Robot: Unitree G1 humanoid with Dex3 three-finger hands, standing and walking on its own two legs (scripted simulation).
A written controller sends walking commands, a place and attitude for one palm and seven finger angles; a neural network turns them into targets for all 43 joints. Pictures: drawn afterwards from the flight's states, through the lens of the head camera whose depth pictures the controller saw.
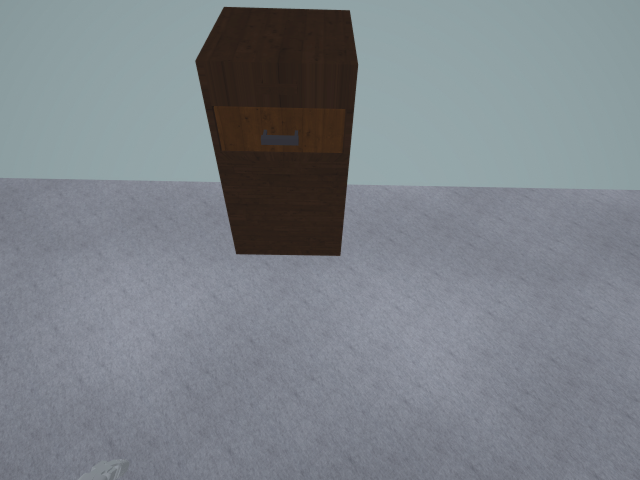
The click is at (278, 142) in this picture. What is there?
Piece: drawer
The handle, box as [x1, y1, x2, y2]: [261, 130, 298, 145]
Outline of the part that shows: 261,135 261,144 298,144 297,130 295,130 295,134 293,136 267,135 266,130 264,130 263,134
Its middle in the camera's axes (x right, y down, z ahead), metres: -0.13 -0.31 +1.17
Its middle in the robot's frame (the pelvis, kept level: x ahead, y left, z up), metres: +1.07 +0.18 -0.18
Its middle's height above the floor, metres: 0.59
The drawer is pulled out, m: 0.00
